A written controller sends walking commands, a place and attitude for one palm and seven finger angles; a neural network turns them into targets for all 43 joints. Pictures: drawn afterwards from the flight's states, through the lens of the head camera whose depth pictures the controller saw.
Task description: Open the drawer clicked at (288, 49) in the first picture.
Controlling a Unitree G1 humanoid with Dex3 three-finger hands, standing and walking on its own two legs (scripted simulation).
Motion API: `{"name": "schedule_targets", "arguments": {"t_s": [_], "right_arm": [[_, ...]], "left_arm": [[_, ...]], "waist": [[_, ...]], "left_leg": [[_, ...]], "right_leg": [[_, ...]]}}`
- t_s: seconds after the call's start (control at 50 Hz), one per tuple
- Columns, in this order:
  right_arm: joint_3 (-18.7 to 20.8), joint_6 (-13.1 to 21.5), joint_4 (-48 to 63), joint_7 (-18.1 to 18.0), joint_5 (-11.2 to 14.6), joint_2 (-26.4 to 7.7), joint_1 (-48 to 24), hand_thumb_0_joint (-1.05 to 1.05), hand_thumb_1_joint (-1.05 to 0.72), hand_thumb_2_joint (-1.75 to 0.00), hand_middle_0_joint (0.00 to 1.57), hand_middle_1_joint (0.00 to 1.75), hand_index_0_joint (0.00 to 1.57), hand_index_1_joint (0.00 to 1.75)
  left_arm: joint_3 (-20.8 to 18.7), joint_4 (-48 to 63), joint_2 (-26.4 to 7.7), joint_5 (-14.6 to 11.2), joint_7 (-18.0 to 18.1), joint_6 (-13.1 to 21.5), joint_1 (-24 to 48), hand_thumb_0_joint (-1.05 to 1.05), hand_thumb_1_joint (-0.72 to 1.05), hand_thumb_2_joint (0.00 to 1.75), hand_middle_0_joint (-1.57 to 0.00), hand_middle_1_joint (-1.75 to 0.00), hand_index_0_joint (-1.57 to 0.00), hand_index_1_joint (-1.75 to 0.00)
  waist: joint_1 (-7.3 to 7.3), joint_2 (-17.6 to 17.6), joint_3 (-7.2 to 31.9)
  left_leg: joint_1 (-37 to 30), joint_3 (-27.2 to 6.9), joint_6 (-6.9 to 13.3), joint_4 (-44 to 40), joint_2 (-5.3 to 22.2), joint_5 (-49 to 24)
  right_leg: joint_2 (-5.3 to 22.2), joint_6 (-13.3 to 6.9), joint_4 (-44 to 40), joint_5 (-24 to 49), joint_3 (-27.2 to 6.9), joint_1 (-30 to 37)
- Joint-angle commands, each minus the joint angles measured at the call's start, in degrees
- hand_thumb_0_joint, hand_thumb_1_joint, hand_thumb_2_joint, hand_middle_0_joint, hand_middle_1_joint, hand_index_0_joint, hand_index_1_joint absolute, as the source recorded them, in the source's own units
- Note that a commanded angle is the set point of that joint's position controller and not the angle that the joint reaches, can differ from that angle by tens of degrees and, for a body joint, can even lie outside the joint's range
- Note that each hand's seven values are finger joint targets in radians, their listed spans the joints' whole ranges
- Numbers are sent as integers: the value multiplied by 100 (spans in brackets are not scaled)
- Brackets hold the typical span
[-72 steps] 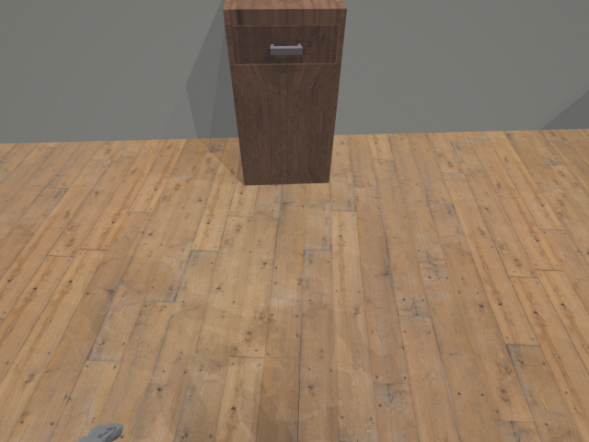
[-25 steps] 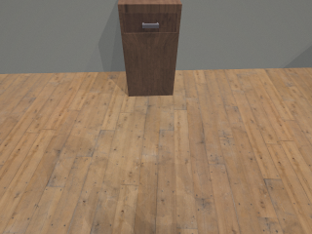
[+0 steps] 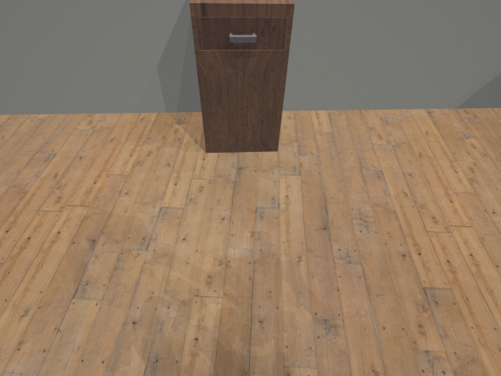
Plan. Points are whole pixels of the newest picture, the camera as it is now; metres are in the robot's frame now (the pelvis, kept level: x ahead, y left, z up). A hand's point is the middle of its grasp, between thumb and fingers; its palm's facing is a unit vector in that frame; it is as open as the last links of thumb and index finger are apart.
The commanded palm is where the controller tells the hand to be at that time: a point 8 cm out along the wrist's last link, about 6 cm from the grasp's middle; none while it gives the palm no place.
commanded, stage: walk to a spot facing it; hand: left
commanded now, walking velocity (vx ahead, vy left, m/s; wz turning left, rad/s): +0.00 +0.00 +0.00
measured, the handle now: (242, 36) +1.48 +0.12 -0.07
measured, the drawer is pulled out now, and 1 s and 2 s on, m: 0.00 0.00 0.00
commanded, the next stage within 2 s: turn to face it in 1.70 s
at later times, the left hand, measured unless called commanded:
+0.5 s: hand out of the picture +0.07 +0.17 -0.19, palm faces -0.09 -0.98 -0.20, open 7.4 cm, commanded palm none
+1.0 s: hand (175, 308) +0.30 +0.19 -0.21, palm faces -0.15 -0.98 -0.15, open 7.4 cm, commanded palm none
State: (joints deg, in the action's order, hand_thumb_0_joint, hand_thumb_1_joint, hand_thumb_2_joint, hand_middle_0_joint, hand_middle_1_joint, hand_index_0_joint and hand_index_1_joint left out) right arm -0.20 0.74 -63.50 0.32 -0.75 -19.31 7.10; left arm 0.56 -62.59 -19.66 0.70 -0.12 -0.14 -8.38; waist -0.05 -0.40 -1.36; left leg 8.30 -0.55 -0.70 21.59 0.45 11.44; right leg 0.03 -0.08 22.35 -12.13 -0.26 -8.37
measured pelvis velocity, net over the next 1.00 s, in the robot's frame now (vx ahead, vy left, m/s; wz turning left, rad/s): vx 0.31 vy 0.01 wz -0.25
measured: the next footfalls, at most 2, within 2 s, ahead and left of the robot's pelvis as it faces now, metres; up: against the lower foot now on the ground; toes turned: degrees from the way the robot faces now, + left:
left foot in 0.86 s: +0.44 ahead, +0.03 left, +0.00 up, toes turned -5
right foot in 1.66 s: +0.62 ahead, -0.18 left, +0.00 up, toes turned -36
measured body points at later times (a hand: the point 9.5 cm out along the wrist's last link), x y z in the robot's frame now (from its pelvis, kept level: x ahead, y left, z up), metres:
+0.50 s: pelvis +0.09 -0.02 -0.03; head +0.09 -0.03 +0.42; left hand +0.08 +0.22 -0.18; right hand +0.03 -0.26 -0.18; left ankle +0.01 +0.13 -0.74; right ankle +0.01 -0.10 -0.75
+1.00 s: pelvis +0.31 +0.01 -0.03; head +0.32 +0.03 +0.42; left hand +0.31 +0.24 -0.19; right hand +0.35 -0.24 -0.16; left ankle +0.40 +0.03 -0.75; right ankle +0.15 -0.10 -0.63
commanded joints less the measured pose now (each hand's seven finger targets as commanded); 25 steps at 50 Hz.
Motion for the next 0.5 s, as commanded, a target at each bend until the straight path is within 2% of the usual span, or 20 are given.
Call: {"name": "schedule_targets", "arguments": {"t_s": [0.0, 0.08, 0.1, 0.12, 0.14, 0.18, 0.2, 0.24, 0.3, 0.34, 0.36, 0.38, 0.4, 0.42, 0.44, 0.46, 0.48], "right_arm": [[212, 115, 357, -103, 29, -1174, -262, 0, -90, -90, 20, 30, 20, 30], [211, 126, 355, -106, 28, -1175, -254, 0, -90, -90, 20, 30, 20, 30], [115, 87, 257, -99, 5, -753, -107, 0, -90, -90, 20, 30, 20, 30], [46, 31, 192, -85, -15, -463, 114, 0, -90, -90, 20, 30, 20, 30], [57, -3, 188, -77, -31, -428, 226, 0, -90, -90, 20, 30, 20, 30], [114, -40, 225, -59, -65, -501, 308, 0, -90, -90, 20, 30, 20, 30], [140, -49, 267, -52, -79, -531, 345, 0, -90, -90, 20, 30, 20, 30], [202, -37, 332, -49, -76, -576, 448, 0, -90, -90, 20, 30, 20, 30], [269, 64, 389, -82, -56, -557, 745, 0, -90, -90, 20, 30, 20, 30], [348, 128, 376, -98, -34, -619, 1015, 0, -90, -90, 20, 30, 20, 30], [380, 162, 363, -112, -26, -648, 1123, 0, -90, -90, 20, 30, 20, 30], [403, 192, 343, -122, -20, -621, 1227, 0, -90, -90, 20, 30, 20, 30], [414, 213, 314, -129, -22, -543, 1297, 0, -90, -90, 20, 30, 20, 30], [402, 222, 285, -136, -31, -462, 1308, 0, -90, -90, 20, 30, 20, 30], [380, 217, 288, -143, -31, -378, 1186, 0, -90, -90, 20, 30, 20, 30], [345, 241, 445, -130, -4, -132, 885, 0, -90, -90, 20, 30, 20, 30], [224, 327, 821, -79, 23, 314, 331, 0, -90, -90, 20, 30, 20, 30]], "left_arm": [[-229, 370, -1145, 2, 63, 147, 218, 0, 90, 90, -20, -30, -20, -30], [-232, 366, -1152, -3, 69, 160, 209, 0, 90, 90, -20, -30, -20, -30], [-151, 261, -725, -14, 83, 107, 23, 0, 90, 90, -20, -30, -20, -30], [-87, 191, -449, -4, 88, 37, -203, 0, 90, 90, -20, -30, -20, -30], [-89, 177, -414, 16, 69, -3, -338, 0, 90, 90, -20, -30, -20, -30], [-153, 234, -491, 50, -1, -59, -399, 0, 90, 90, -20, -30, -20, -30], [-186, 296, -505, 66, -30, -75, -439, 0, 90, 90, -20, -30, -20, -30], [-242, 374, -481, 79, -69, -69, -593, 0, 90, 90, -20, -30, -20, -30], [-288, 479, -256, 68, -103, 18, -825, 0, 90, 90, -20, -30, -20, -30], [-301, 560, -73, 61, -117, 99, -914, 0, 90, 90, -20, -30, -20, -30], [-296, 613, 59, 58, -122, 136, -895, 0, 90, 90, -20, -30, -20, -30], [-298, 680, 145, 57, -126, 163, -767, 0, 90, 90, -20, -30, -20, -30], [-302, 718, 219, 53, -131, 197, -766, 0, 90, 90, -20, -30, -20, -30], [-317, 675, 268, 55, -129, 231, -897, 0, 90, 90, -20, -30, -20, -30], [-346, 515, 280, 55, -123, 268, -1304, 0, 90, 90, -20, -30, -20, -30], [-446, 244, 60, 82, -86, 318, -2121, 0, 90, 90, -20, -30, -20, -30], [-584, -91, -528, 94, 23, 381, -3108, 0, 90, 90, -20, -30, -20, -30]], "waist": [[-17, 26, 154], [-10, 33, 358], [-5, 8, 425], [-12, -32, 400], [-25, -32, 314], [-24, -66, -191], [-28, -34, -438], [-37, -33, -673], [18, 223, -702], [54, 598, -495], [82, 858, -524], [133, 1111, -617], [118, 1117, -581], [47, 1004, -568], [-159, 684, -362], [-534, -360, -140], [-828, -2171, -79]], "left_leg": [[4, -524, 228, -377, 643, -562], [-124, -508, 224, -338, 660, -826], [-183, -409, 158, -283, 653, -652], [-165, -299, 110, -213, 623, -103], [-107, -263, 119, -134, 588, 520], [326, -261, 160, -209, 573, 1724], [534, -286, 186, -230, 582, 2127], [689, -353, 274, -142, 662, 2498], [412, -575, 474, -56, 914, 2258], [7, -968, 699, -217, 1344, 1991], [-190, -1155, 817, -346, 1571, 1759], [-381, -1206, 927, -413, 1764, 1292], [-554, -1078, 977, -212, 1819, 539], [-407, -786, 892, 183, 1722, -115], [-7, -327, 686, 950, 1447, -575], [1306, 532, 321, 2548, 892, -768], [3305, 1108, -11, 4215, 118, 1681]], "right_leg": [[687, -157, -471, 419, -578, -107], [699, -166, -406, 732, -558, 18], [675, -110, -395, 536, -544, 27], [631, -87, -355, -112, -564, -57], [576, -126, -355, -779, -660, -223], [483, -210, -382, -1796, -806, -609], [419, -254, -325, -2094, -860, -796], [316, -333, -139, -2327, -914, -1060], [133, -401, 483, -1827, -831, -1405], [-75, -332, 1197, -1382, -415, -1658], [-150, -273, 1540, -1179, -159, -1866], [-116, -201, 1751, -1235, 97, -2083], [-26, -165, 1698, -1312, 191, -2115], [-18, -185, 1455, -1215, 217, -1767], [-4, -305, 928, -769, 111, -941], [474, -567, 261, 68, -862, 574], [1870, -1101, -466, 1765, -2988, 1935]]}}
